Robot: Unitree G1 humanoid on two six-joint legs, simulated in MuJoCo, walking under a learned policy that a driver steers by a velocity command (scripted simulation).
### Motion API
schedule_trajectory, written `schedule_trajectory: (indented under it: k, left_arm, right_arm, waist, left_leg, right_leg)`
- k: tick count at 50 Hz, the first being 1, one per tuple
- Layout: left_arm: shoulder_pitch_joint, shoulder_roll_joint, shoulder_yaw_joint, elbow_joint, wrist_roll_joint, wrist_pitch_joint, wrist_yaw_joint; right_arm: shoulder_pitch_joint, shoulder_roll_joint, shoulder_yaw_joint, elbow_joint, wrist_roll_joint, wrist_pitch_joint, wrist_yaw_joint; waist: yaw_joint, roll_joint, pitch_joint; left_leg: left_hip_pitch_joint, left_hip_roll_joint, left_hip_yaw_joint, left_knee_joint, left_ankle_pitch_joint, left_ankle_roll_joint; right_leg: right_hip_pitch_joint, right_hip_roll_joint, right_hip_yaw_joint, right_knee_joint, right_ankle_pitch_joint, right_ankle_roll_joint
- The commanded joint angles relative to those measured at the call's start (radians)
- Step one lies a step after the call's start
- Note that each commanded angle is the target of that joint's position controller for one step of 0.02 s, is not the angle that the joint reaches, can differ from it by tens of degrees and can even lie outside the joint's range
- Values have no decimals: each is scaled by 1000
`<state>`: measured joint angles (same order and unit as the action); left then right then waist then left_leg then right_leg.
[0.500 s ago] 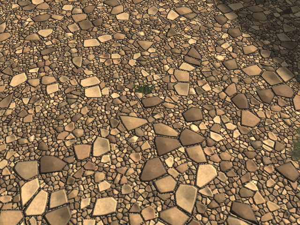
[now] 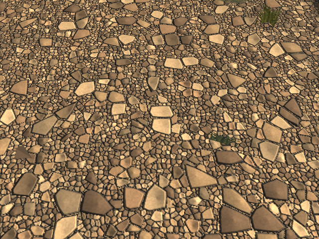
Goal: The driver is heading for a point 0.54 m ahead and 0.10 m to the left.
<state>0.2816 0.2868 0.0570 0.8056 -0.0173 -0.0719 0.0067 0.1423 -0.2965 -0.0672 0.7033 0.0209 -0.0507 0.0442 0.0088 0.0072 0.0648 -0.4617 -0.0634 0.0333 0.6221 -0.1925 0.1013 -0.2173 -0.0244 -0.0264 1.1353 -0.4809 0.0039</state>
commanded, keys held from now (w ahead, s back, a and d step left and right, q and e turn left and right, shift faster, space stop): w+q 0.60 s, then no key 0.40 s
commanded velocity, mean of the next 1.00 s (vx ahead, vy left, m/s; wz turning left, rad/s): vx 0.40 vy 0.00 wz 0.46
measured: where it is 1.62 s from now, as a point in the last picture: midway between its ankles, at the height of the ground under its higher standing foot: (151, 211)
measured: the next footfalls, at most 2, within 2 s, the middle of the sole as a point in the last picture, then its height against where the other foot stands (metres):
right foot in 0.38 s outside the picture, level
left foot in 0.86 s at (118, 210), level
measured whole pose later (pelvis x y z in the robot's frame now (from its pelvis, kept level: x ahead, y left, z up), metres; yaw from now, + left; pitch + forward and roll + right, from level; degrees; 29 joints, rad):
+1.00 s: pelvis +0.47 +0.07 +0.01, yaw +27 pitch +2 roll +0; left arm 0.20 0.30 0.04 0.85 -0.01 -0.02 0.00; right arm 0.09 -0.23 -0.03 0.66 -0.01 -0.02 0.02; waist 0.03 -0.03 0.06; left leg -0.42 -0.04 0.01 0.50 -0.11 0.05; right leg -0.38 -0.06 0.01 1.02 -0.57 0.07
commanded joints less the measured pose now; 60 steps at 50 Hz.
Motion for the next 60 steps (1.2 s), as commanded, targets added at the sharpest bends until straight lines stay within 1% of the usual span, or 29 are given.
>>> schedule_trajectory:
  k: [1, 3, 5, 10, 14, 18, 19, 20, 21, 22, 23, 24, 25, 28, 32, 35, 39, 42, 43, 44, 45, 46, 47, 49, 52, 56, 58, 59, 60]
  left_arm:
    - [-109, 125, 19, -143, 1, -76, -7]
    - [-75, 135, 31, -137, 24, -54, -4]
    - [-56, 107, 25, -134, 32, -32, -2]
    - [-236, 51, 0, -181, 29, -27, -4]
    - [-314, 87, 9, -205, 8, -42, -22]
    - [-183, 138, 39, -174, 8, -61, -25]
    - [-76, 170, 54, -157, 22, -66, -19]
    - [65, 225, 65, -144, 29, -63, -10]
    - [110, 287, 80, -106, 34, -50, -21]
    - [54, 177, 56, -136, 17, -48, -24]
    - [18, 126, 41, -141, 16, -42, -18]
    - [-23, 112, 33, -141, 26, -37, -17]
    - [-48, 91, 27, -131, 28, -35, -15]
    - [-50, 81, 25, -106, 24, -44, -11]
    - [-44, 128, 40, -71, 25, -42, -8]
    - [-57, 148, 41, -51, 16, -22, -1]
    - [-8, 179, 45, -7, -9, -4, 2]
    - [-27, 175, 43, 7, -21, 4, 6]
    - [7, 135, 26, -4, 9, -1, 6]
    - [125, 40, -16, -15, 48, -6, -12]
    - [162, 85, -14, 32, 22, 4, -23]
    - [64, 140, 3, 12, -7, 18, -25]
    - [-4, 128, 1, -4, -7, 29, -15]
    - [-10, 123, 5, 8, 12, 63, 7]
    - [37, 79, -4, 38, 19, 89, 25]
    - [-8, 67, -7, 47, 27, 97, 25]
    - [-15, 61, -9, 50, 47, 93, 18]
    - [-32, 84, -9, 36, 56, 90, 18]
    - [-70, 157, 6, 28, 44, 89, 24]
  right_arm:
    - [157, -143, -43, -28, 2, -16, -12]
    - [92, -106, -29, -59, -14, -15, -20]
    - [87, -123, -34, -62, -11, -18, -30]
    - [144, -161, -45, -40, 0, -4, -57]
    - [204, -161, -46, -19, 8, 9, -63]
    - [173, -137, -43, -29, 1, 16, -66]
    - [175, -91, -26, -38, -5, 13, -62]
    - [216, -25, -2, -54, -27, 12, -60]
    - [335, -16, 5, -91, 19, 2, -59]
    - [309, -127, -16, -53, 26, 3, -63]
    - [199, -164, -28, -66, 16, 9, -61]
    - [153, -148, -28, -73, 5, 13, -61]
    - [122, -137, -31, -84, -4, 14, -58]
    - [131, -80, -25, -93, 10, 28, -45]
    - [55, -43, -12, -130, -6, 32, -43]
    - [-3, -12, 4, -137, -14, 16, -27]
    - [-66, -32, -3, -159, -14, 8, -4]
    - [96, -108, -40, -109, -32, 5, -12]
    - [172, -181, -57, -98, -42, 10, -29]
    - [164, -213, -42, -115, -69, 18, -42]
    - [171, -125, -16, -110, -50, 20, -35]
    - [121, -93, -8, -107, -36, 21, -25]
    - [59, -76, -2, -95, -26, 19, -23]
    - [-28, -77, 0, -87, -31, 21, -24]
    - [-80, -82, -7, -70, -50, 26, -32]
    - [-90, -63, 1, -30, -42, 34, -45]
    - [-71, -31, 13, -1, -37, 38, -46]
    - [-38, -14, 19, 21, -42, 38, -45]
    - [7, -27, 13, 27, -44, 39, -44]
  waist:
    - [-66, -16, -153]
    - [-6, 26, -114]
    - [12, 32, -103]
    - [-52, 72, -68]
    - [-82, 91, -72]
    - [5, 126, -97]
    - [57, 93, -184]
    - [88, -69, -330]
    - [17, -430, -380]
    - [45, -244, -271]
    - [68, -149, -167]
    - [51, -76, -112]
    - [38, -77, -74]
    - [14, -122, -57]
    - [12, -73, -28]
    - [25, -80, -45]
    - [35, -99, -75]
    - [-70, -74, -165]
    - [-88, 20, -252]
    - [-20, 249, -391]
    - [-46, 175, -547]
    - [-58, 117, -422]
    - [-41, 79, -308]
    - [14, 67, -209]
    - [43, 115, -201]
    - [31, 116, -185]
    - [41, 94, -141]
    - [29, 57, -98]
    - [-24, -52, -48]
  left_leg:
    - [543, 288, -511, -328, 87, 214]
    - [370, 236, -418, -369, 233, 202]
    - [282, 214, -357, -390, 320, 205]
    - [179, 128, -257, -375, 230, 132]
    - [241, 167, -356, -316, 99, 106]
    - [294, 178, -442, -164, 111, 59]
    - [249, 124, -396, -1, 114, 26]
    - [116, 37, -285, 295, -146, -16]
    - [-240, -37, -200, 585, -425, -59]
    - [-326, 39, -235, 690, -353, -76]
    - [-336, 71, -203, 704, -259, -81]
    - [-295, 104, -182, 677, -192, -87]
    - [-278, 131, -184, 625, -150, -90]
    - [-221, 165, -148, 554, -105, -96]
    - [-254, 162, -131, 375, -12, -123]
    - [-122, 127, -59, 141, 148, -120]
    - [-24, 87, -38, -29, 180, -82]
    - [243, 32, -11, -189, 281, -11]
    - [457, 152, -128, -147, 689, 34]
    - [773, 448, -477, -68, 1114, 239]
    - [743, 485, -547, -101, 960, 298]
    - [644, 407, -446, -145, 822, 254]
    - [539, 355, -381, -180, 694, 204]
    - [296, 304, -304, -256, 519, 153]
    - [147, 260, -231, -311, 363, 144]
    - [86, 238, -219, -341, -19, 104]
    - [26, 190, -202, -339, -268, 30]
    - [6, 155, -188, -316, -339, -21]
    - [25, 98, -139, -285, -314, -61]
  right_leg:
    - [-538, -50, 118, 98, 90, -19]
    - [-413, -81, 117, 10, 152, 5]
    - [-379, -80, 92, -71, 184, 41]
    - [-305, -15, 63, -453, 487, 83]
    - [-251, 21, 96, -606, 544, 69]
    - [-90, 19, 96, -681, 433, -2]
    - [95, -43, 138, -681, 411, -46]
    - [349, -226, 337, -681, 338, -96]
    - [547, -414, 852, -818, 20, -258]
    - [467, -388, 836, -867, -158, -233]
    - [361, -342, 642, -861, -86, -189]
    - [250, -297, 508, -871, 76, -170]
    - [184, -261, 414, -885, 191, -168]
    - [114, -220, 241, -942, 344, -170]
    - [117, -233, 109, -956, 659, -202]
    - [90, -181, -29, -922, 855, -175]
    - [174, -208, -33, -847, 890, -150]
    - [164, -161, -64, -597, 954, -89]
    - [29, -103, -98, -398, 708, -35]
    - [-288, 19, -64, -44, -156, 40]
    - [-267, -8, 118, 52, -257, 47]
    - [-317, -37, 112, 62, -213, 53]
    - [-357, -57, 93, 15, -164, 55]
    - [-245, -81, 90, -107, -74, 71]
    - [-83, -51, 51, -273, 19, 84]
    - [36, -37, 38, -479, 224, 52]
    - [115, -29, 31, -613, 311, 20]
    - [109, -79, 89, -684, 325, -6]
    - [15, -116, 116, -705, 201, -42]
